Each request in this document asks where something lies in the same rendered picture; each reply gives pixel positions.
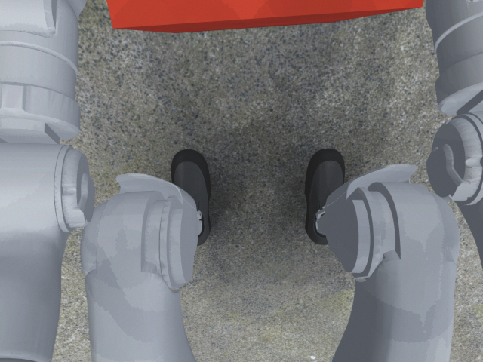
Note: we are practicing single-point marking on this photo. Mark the robot left upper arm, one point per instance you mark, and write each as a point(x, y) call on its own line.
point(45, 192)

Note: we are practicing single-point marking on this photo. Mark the robot right upper arm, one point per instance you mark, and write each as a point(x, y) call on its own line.
point(455, 168)

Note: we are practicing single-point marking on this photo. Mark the carton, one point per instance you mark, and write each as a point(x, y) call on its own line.
point(175, 16)

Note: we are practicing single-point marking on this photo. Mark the robot left forearm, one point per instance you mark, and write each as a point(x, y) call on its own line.
point(38, 69)

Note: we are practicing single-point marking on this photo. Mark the right robot foot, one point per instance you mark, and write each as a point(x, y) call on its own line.
point(325, 173)

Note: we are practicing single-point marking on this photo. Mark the robot right forearm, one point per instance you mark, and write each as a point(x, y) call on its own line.
point(457, 33)

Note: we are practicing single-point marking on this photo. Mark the right robot thigh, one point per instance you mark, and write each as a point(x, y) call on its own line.
point(392, 235)

